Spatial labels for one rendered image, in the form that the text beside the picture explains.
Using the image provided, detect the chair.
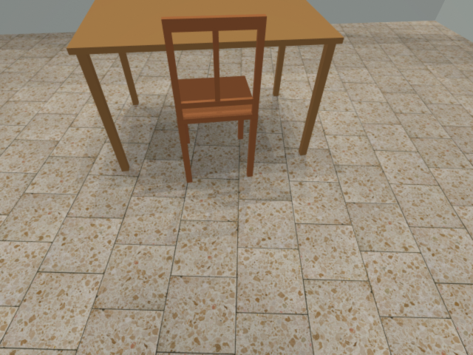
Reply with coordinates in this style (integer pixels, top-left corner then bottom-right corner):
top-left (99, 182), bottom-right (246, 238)
top-left (161, 14), bottom-right (267, 183)

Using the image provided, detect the table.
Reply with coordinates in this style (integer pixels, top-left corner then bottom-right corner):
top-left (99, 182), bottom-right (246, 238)
top-left (67, 0), bottom-right (344, 172)

